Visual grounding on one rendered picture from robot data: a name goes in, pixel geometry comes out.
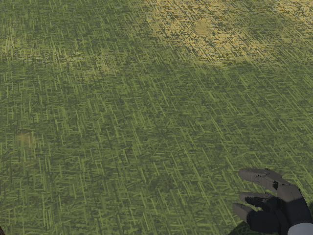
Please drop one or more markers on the robot right hand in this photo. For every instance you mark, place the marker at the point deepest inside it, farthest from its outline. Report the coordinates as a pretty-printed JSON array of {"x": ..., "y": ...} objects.
[{"x": 279, "y": 213}]

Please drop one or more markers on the right robot forearm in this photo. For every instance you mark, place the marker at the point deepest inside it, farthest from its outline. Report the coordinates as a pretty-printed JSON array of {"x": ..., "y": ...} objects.
[{"x": 304, "y": 228}]

